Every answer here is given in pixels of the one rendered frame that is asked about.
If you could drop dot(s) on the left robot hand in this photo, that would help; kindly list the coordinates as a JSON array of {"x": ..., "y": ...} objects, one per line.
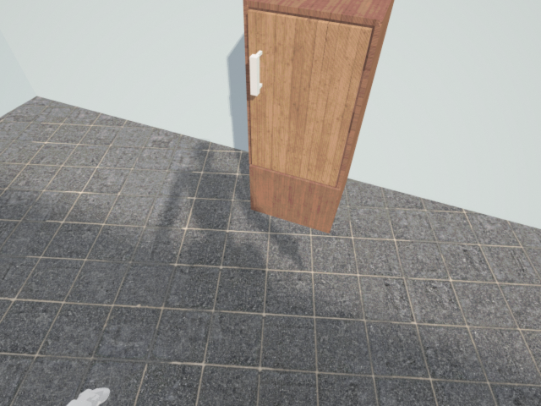
[{"x": 91, "y": 397}]

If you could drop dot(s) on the cupboard door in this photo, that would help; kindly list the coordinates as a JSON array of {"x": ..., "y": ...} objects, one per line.
[{"x": 310, "y": 72}]

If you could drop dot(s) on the handle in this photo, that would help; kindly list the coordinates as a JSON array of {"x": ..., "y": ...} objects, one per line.
[{"x": 254, "y": 68}]

